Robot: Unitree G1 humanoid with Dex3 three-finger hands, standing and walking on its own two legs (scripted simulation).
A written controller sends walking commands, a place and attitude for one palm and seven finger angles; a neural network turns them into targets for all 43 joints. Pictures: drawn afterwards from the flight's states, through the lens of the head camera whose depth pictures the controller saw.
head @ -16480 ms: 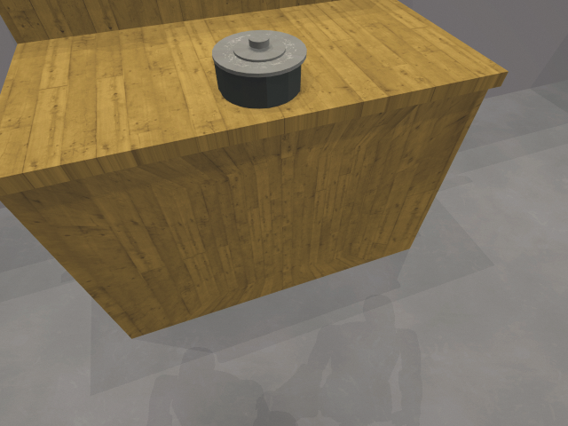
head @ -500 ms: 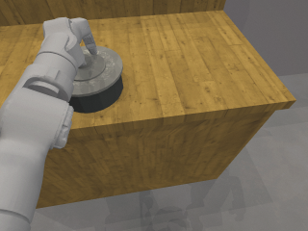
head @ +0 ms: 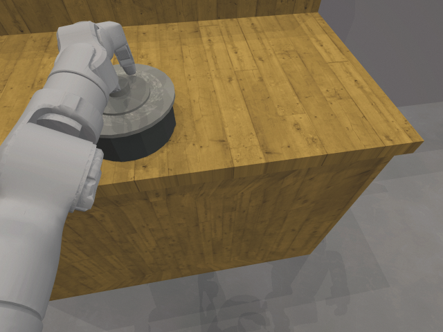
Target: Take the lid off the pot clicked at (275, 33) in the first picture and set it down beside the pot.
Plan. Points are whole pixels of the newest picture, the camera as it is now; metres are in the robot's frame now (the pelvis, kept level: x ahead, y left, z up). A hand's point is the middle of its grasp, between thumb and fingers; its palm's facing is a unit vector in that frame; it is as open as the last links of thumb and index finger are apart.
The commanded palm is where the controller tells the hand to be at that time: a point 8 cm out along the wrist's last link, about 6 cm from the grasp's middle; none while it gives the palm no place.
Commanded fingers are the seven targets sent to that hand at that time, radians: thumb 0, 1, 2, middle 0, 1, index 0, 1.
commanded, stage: lower the open fingers around the knob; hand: left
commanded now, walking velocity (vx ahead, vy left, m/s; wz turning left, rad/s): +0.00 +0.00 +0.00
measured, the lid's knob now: (116, 86) +0.53 +0.14 +0.16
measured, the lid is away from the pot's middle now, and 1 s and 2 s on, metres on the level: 0.00 0.00 0.00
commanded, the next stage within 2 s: raise the hand to come down again in 0.16 s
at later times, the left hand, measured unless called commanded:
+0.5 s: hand (102, 80) +0.51 +0.15 +0.19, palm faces -0.30 -0.08 -0.95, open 10.1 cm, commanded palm +0.50 +0.15 +0.24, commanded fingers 0.00 -0.25 1.33 -0.70 -0.35 -0.70 -0.35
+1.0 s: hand (103, 72) +0.51 +0.15 +0.20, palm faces -0.30 -0.08 -0.95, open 10.4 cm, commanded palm +0.50 +0.15 +0.26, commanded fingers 0.00 -0.18 1.12 -0.63 -0.42 -0.63 -0.42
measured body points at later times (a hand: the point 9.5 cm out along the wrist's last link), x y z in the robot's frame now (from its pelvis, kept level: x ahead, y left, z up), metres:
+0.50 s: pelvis +0.00 +0.00 +0.00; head +0.05 -0.01 +0.45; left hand +0.52 +0.16 +0.24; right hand +0.03 -0.27 -0.13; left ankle -0.01 +0.10 -0.73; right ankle -0.04 -0.14 -0.73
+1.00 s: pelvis +0.01 -0.01 +0.00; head +0.05 -0.03 +0.45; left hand +0.52 +0.15 +0.26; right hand +0.05 -0.28 -0.14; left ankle -0.01 +0.10 -0.73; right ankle -0.04 -0.14 -0.73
